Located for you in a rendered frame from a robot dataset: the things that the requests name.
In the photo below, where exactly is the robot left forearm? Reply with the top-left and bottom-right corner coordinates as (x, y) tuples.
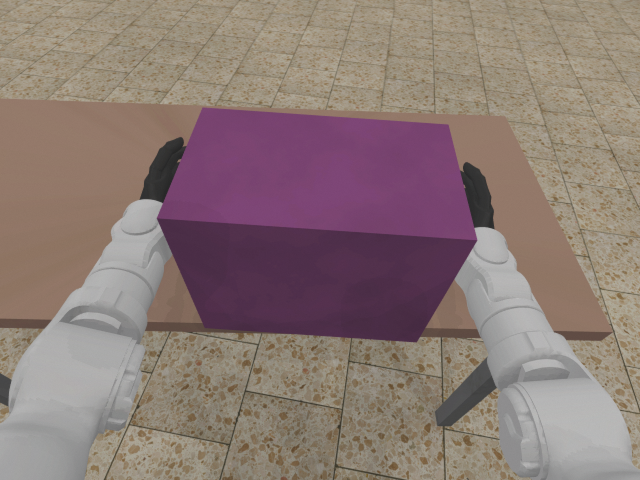
(8, 199), (172, 414)

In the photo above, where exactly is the robot left hand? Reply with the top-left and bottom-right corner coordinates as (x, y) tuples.
(140, 137), (186, 203)

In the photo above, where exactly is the right robot upper arm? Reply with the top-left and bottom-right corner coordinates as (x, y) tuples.
(497, 378), (640, 480)

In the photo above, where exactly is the carton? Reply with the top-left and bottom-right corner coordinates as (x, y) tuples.
(157, 107), (477, 342)

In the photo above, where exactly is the robot right hand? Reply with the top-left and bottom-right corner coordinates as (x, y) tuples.
(460, 162), (494, 229)

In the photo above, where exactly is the table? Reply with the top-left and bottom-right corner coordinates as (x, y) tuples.
(0, 98), (613, 426)

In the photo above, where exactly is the robot right forearm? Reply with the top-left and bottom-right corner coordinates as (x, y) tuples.
(455, 227), (632, 461)

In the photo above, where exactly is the left robot upper arm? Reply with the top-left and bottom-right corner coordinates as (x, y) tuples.
(0, 322), (146, 480)

